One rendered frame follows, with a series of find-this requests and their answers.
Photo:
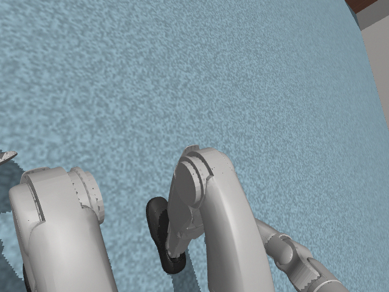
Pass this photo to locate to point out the right robot foot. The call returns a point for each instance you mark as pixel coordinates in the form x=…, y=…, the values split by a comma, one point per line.
x=157, y=218

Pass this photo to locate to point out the left robot hand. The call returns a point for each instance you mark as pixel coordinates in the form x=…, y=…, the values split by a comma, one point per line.
x=6, y=156

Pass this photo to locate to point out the right robot hand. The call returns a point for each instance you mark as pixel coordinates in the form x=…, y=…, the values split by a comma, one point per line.
x=266, y=231

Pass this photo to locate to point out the right robot arm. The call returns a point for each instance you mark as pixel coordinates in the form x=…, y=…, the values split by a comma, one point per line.
x=304, y=272

